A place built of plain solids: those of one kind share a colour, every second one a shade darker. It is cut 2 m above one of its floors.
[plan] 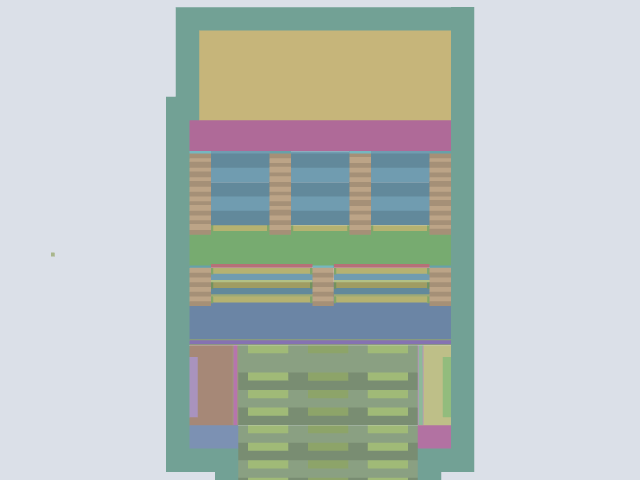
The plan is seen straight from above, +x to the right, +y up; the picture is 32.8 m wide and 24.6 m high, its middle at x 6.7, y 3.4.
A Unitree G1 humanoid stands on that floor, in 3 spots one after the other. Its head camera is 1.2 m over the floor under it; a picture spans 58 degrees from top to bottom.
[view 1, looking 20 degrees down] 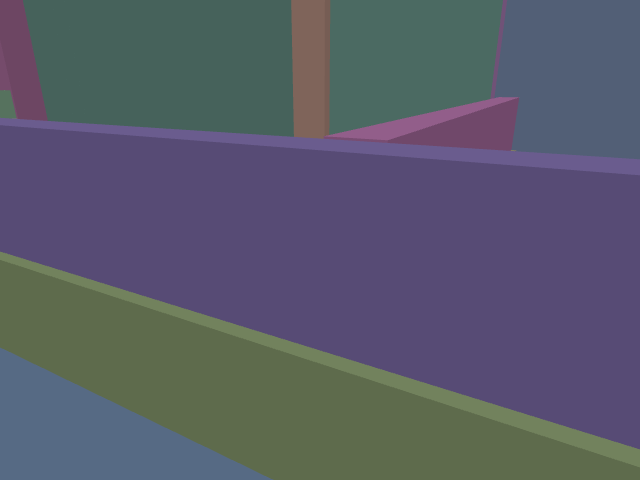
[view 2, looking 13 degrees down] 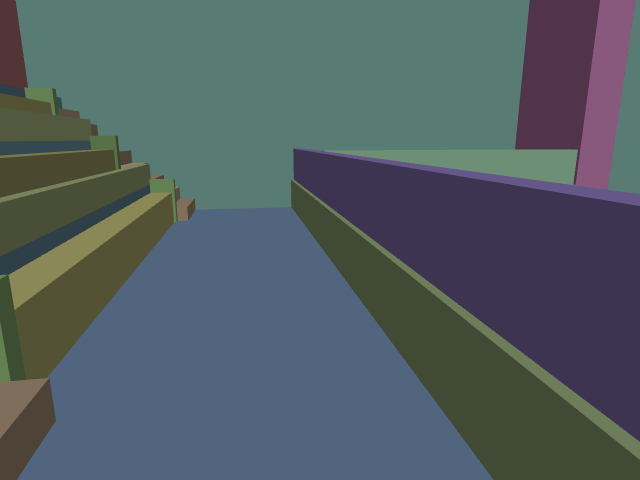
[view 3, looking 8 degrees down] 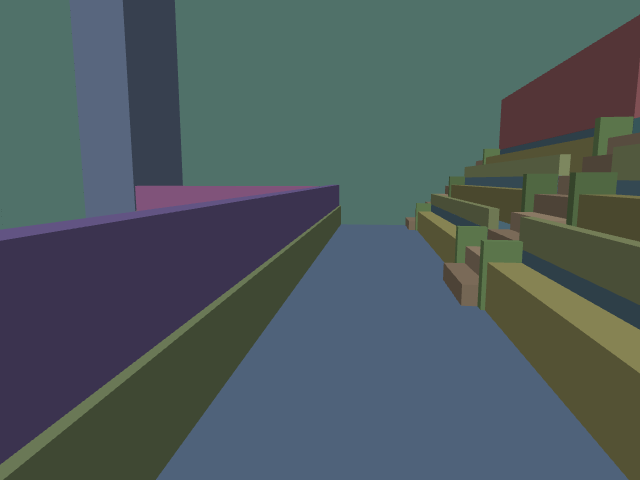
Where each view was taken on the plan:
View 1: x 1.86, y -0.84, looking -62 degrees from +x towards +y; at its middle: rail_front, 1.09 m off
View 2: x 5.56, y -0.84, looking -10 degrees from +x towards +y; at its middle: parapet_front_plaster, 5.03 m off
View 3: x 11.56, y -0.84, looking -173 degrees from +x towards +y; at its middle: parapet_front_plaster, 7.05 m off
